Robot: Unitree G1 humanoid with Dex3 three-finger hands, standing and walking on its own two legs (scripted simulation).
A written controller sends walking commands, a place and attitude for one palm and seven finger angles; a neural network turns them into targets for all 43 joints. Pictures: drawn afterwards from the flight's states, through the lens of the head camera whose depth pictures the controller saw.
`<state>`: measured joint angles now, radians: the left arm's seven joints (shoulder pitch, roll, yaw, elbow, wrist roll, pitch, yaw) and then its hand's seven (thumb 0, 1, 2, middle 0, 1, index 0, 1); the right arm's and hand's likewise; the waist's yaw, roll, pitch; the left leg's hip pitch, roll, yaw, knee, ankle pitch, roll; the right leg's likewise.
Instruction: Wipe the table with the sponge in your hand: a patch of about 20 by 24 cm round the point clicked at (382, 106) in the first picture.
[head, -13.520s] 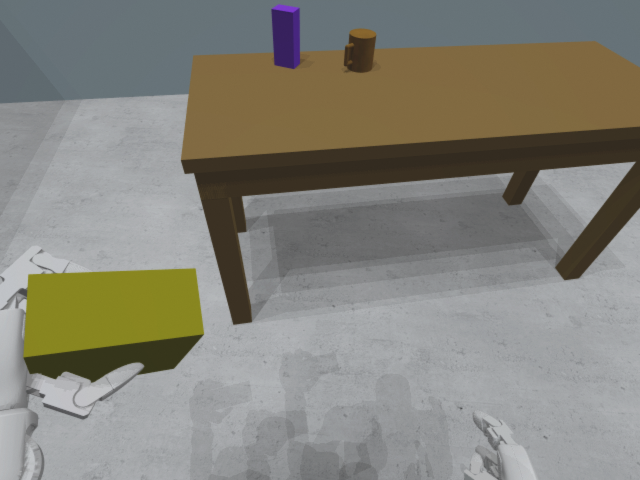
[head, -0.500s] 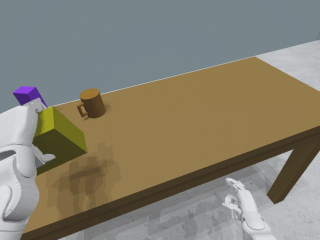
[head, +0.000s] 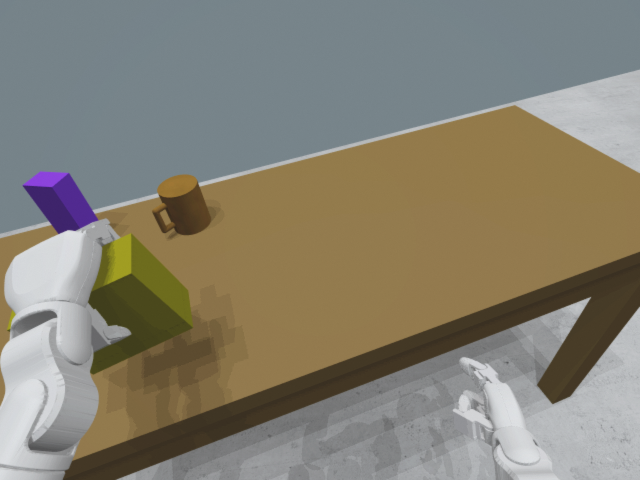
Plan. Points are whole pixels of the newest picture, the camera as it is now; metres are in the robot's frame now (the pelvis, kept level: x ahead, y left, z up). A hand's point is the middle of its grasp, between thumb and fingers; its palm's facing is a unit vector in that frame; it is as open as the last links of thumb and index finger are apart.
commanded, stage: move the sponge above the wiping area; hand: left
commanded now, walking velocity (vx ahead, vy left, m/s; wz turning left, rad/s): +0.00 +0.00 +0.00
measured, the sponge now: (122, 315) +0.25 +0.30 +0.11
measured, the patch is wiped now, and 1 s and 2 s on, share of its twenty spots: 0.00 0.00 0.10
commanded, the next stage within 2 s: none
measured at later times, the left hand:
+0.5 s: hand (115, 331) +0.23 +0.30 +0.10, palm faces -0.07 -0.11 -0.99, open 10.5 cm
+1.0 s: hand (135, 342) +0.23 +0.28 +0.08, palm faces -0.09 -0.13 -0.99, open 10.5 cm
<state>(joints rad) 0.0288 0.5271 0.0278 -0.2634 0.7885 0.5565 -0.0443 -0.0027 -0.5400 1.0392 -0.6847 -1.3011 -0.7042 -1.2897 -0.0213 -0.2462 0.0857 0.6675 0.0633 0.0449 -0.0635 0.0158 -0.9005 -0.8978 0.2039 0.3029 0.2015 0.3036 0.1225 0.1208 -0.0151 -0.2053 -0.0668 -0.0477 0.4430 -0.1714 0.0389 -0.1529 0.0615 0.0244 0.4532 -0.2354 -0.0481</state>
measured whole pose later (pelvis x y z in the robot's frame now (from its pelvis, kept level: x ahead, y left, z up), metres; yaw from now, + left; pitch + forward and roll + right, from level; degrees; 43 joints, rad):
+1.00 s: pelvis +0.01 +0.00 +0.00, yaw +0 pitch -3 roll +0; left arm 0.15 0.54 -0.04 -0.14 0.84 0.30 -0.10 0.00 -0.54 1.04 -0.69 -1.29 -0.71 -1.28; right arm 0.04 -0.27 0.05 0.67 0.04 0.01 -0.10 0.02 -0.90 -0.90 0.20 0.30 0.20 0.30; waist 0.11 0.10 0.00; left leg -0.22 -0.07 -0.06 0.48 -0.20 0.04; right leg -0.16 0.06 0.02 0.47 -0.26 -0.05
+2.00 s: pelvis +0.02 -0.01 +0.00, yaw +1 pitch -2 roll -1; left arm 0.03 0.58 0.07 0.06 0.88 0.16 0.03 -0.01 -0.53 1.03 -0.69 -1.30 -0.71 -1.29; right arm 0.08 -0.26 0.02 0.71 0.05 0.01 -0.10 0.01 -0.90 -0.90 0.20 0.30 0.20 0.30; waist 0.12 0.09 -0.01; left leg -0.24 -0.05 -0.08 0.51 -0.23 0.02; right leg -0.15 0.09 -0.01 0.45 -0.27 -0.07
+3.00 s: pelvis +0.02 +0.00 +0.00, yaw +2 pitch -2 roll -1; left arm 0.03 0.54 0.02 0.05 0.86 0.44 0.01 0.00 -0.53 1.03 -0.68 -1.30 -0.70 -1.29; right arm 0.04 -0.26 0.05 0.70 0.07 0.06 -0.05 0.02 -0.90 -0.90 0.20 0.30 0.20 0.30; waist 0.11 0.12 -0.03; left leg -0.23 -0.07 -0.08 0.47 -0.20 0.05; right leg -0.15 0.06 0.00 0.43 -0.25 -0.05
